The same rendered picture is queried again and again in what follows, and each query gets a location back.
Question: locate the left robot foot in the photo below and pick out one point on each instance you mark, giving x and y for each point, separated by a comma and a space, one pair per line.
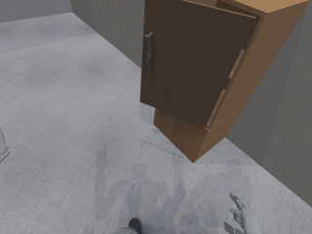
135, 224

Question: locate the handle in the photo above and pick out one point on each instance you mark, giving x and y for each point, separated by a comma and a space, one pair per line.
146, 42

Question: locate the robot left hand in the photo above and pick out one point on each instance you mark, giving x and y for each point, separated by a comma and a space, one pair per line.
4, 150

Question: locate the robot right hand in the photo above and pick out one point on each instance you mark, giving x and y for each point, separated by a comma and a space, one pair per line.
246, 221

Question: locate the cupboard door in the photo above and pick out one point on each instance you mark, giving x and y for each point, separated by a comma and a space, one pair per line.
193, 50

